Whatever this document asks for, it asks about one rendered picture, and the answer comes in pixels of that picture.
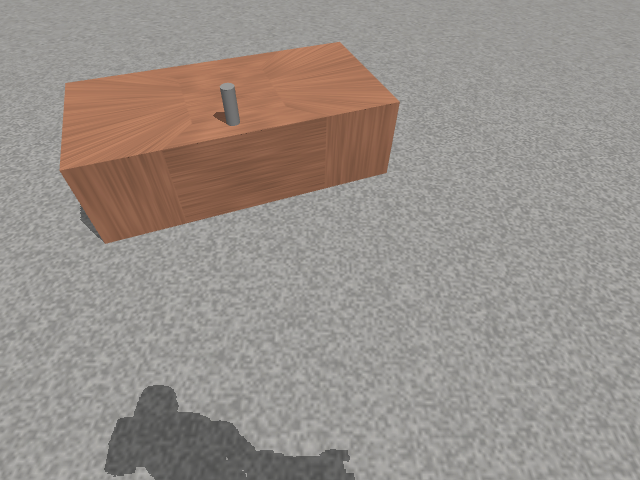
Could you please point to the can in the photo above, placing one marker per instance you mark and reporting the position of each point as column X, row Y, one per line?
column 230, row 104

